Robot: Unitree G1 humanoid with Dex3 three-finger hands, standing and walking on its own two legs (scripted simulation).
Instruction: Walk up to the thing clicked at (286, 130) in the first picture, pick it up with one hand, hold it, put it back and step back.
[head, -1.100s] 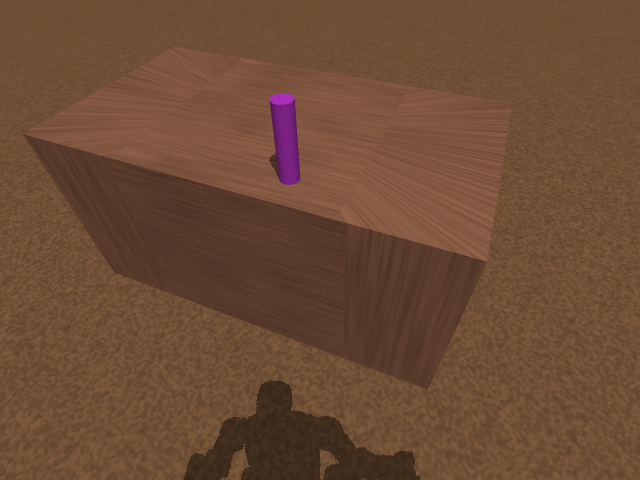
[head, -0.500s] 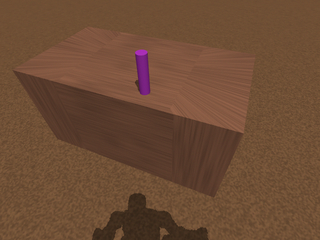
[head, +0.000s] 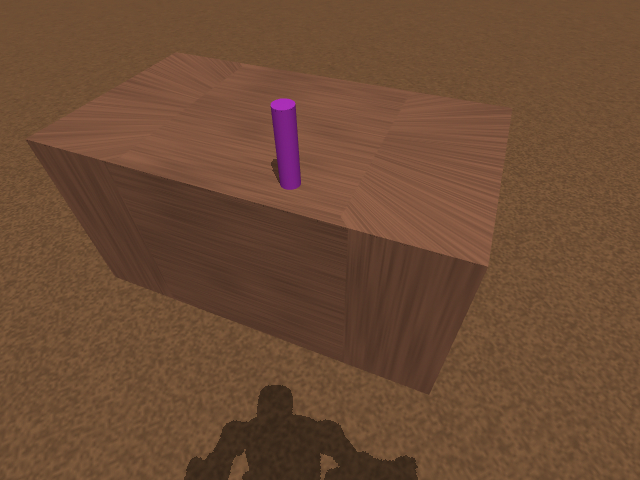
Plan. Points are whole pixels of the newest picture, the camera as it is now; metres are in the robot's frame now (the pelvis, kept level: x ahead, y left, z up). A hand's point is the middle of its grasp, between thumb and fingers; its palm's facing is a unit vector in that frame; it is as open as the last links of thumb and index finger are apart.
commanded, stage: stand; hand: left
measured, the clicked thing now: (287, 147) +0.84 +0.10 -0.03
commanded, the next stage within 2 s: walk up in 0.02 s
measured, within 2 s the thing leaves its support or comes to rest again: neither
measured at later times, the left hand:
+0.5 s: hand out of the picture +0.18 +0.37 -0.16, palm faces -0.19 -0.90 -0.39, open 7.4 cm
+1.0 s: hand (159, 333) +0.42 +0.31 -0.14, palm faces -0.29 -0.85 -0.43, open 7.4 cm
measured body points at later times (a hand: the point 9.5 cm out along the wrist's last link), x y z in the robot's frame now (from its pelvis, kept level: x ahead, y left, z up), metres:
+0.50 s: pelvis +0.10 +0.09 -0.01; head +0.11 +0.10 +0.44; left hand +0.19 +0.41 -0.13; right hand +0.10 -0.24 -0.11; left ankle +0.13 +0.19 -0.75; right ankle +0.09 -0.05 -0.68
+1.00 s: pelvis +0.27 +0.07 -0.02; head +0.29 +0.04 +0.43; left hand +0.43 +0.36 -0.11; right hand +0.25 -0.25 -0.14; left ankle +0.38 +0.22 -0.70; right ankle +0.25 -0.06 -0.75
